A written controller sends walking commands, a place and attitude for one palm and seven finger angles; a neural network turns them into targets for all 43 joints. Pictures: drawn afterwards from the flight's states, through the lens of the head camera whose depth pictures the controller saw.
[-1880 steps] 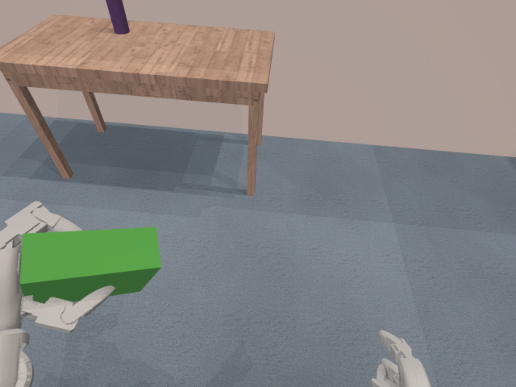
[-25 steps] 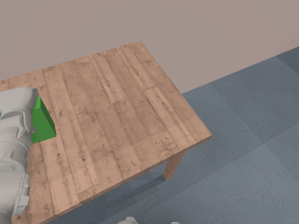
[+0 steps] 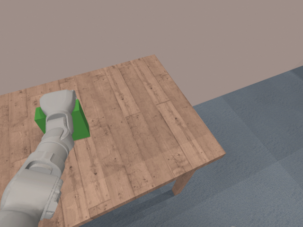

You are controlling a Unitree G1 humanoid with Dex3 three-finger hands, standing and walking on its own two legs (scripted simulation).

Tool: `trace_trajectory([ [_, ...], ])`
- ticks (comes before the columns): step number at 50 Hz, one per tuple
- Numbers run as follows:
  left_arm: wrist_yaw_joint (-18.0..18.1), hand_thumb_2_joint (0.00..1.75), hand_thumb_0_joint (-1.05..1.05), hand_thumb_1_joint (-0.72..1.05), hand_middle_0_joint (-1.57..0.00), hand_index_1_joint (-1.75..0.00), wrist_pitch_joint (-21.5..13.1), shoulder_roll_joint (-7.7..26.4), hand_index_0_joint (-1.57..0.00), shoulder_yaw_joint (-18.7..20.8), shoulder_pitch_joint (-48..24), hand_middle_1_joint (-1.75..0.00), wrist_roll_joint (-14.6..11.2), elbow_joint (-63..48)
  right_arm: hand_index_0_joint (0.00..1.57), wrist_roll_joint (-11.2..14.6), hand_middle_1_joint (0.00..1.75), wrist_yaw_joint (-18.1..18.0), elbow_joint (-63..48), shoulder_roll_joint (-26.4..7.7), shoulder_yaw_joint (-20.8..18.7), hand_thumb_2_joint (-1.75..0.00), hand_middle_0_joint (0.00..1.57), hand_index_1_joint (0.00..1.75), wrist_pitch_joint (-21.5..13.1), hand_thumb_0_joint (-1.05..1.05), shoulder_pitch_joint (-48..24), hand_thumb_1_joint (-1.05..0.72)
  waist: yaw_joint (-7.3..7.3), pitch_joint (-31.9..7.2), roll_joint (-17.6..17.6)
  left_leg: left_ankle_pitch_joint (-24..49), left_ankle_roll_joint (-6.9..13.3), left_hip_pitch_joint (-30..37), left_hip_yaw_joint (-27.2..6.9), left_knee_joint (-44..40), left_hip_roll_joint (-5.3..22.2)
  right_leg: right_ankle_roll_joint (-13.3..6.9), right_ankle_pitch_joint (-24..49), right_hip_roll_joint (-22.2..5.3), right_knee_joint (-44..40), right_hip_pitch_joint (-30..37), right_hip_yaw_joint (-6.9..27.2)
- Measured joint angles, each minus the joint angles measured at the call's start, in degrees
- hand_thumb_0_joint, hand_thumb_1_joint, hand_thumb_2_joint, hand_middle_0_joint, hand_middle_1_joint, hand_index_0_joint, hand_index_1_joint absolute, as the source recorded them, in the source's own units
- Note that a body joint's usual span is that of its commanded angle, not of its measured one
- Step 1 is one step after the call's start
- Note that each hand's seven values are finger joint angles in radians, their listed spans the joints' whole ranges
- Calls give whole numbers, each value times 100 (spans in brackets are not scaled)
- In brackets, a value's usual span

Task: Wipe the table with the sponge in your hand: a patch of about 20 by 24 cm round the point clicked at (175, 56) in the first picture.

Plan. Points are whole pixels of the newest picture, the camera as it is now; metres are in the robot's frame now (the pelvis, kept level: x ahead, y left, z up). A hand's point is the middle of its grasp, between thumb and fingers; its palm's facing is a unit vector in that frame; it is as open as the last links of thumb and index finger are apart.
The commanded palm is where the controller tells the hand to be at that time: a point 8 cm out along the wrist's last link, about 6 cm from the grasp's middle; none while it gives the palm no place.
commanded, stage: wipe back along the middle lane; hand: left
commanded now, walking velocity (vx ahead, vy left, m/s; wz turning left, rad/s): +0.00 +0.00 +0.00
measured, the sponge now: (67, 127) +0.40 +0.29 -0.04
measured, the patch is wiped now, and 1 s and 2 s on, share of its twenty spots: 0.55 0.60 0.85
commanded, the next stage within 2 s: none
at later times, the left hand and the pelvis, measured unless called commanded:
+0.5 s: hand (72, 124) +0.38 +0.26 +0.01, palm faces -0.10 -0.01 -1.00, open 9.6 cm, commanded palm +0.35 +0.23 +0.04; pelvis +0.00 -0.02 +0.01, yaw -1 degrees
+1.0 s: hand (75, 139) +0.34 +0.24 +0.01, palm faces -0.05 -0.03 -1.00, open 9.5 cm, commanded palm +0.29 +0.21 +0.04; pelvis +0.00 -0.01 +0.01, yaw -1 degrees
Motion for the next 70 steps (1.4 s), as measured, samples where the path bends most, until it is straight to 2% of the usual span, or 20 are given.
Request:
trace_trajectory([
  [13,126,113,-1,-48,-74,-147,315,-95,-75,15,611,-144,-92,-485,20,81,30,-42,-70,-113,43,-90,20,30,206,0,-17,-91,-3,19,-5,48,-59,384,60,-278,106,-86,112,105,-297,357,97],
  [21,150,112,-1,-46,-72,-149,499,-211,-73,-115,943,-146,-126,-830,20,133,30,-90,-165,-179,29,-90,20,30,243,0,-87,-91,25,12,-21,99,-88,531,67,-368,117,-118,149,114,-349,483,109],
  [28,117,112,-1,-45,-72,-149,616,-289,-73,-186,1005,-146,-129,-925,20,157,30,-150,-255,-139,77,-90,20,30,250,0,-205,-91,52,31,-40,146,-104,569,69,-403,110,-139,167,106,-332,498,107],
  [38,173,112,-1,-45,-71,-150,812,-466,-73,-254,1647,-147,-167,-1628,20,183,30,-129,-334,-78,120,-90,20,30,288,1,-284,-91,136,-12,6,134,-93,770,116,-459,113,-128,158,107,-356,673,162],
  [63,90,111,2,-44,-70,-149,1624,-900,-73,-917,2634,-148,-54,-3006,20,213,30,-55,-567,-29,189,-90,20,30,287,1,-723,-91,353,41,12,124,-65,1131,120,-465,29,-101,61,25,-223,981,161],
  [70,48,111,2,-44,-71,-149,1678,-939,-73,-993,2864,-148,-21,-3264,20,210,30,-1,-625,-1,222,-90,20,30,297,1,-765,-91,387,40,42,111,-76,1172,132,-442,35,-116,39,30,-172,1006,171],
])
